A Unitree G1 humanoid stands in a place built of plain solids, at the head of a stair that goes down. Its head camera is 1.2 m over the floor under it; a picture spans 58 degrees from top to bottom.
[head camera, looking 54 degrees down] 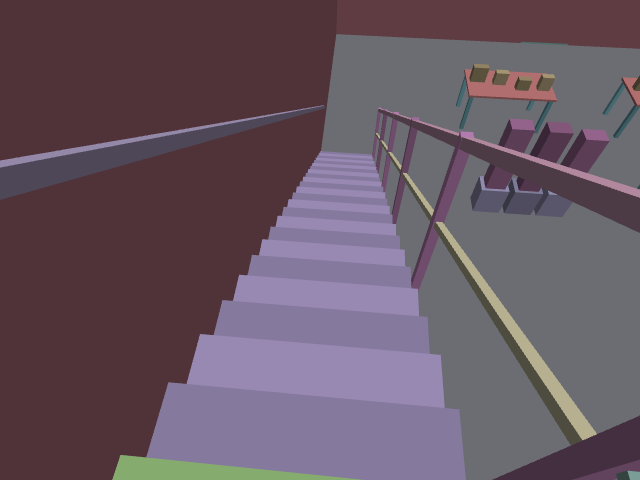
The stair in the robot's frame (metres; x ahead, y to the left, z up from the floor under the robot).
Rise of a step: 0.18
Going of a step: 0.24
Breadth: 0.91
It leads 5 degrees to the right of straight ahead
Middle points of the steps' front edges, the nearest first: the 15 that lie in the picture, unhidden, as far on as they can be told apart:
0.40 0.03 -0.17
0.64 0.00 -0.35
0.88 -0.02 -0.52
1.12 -0.04 -0.70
1.36 -0.06 -0.87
1.60 -0.08 -1.05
1.84 -0.11 -1.22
2.08 -0.13 -1.40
2.32 -0.15 -1.57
2.56 -0.17 -1.75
2.80 -0.19 -1.92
3.04 -0.22 -2.10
3.28 -0.24 -2.27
3.52 -0.26 -2.45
3.76 -0.28 -2.62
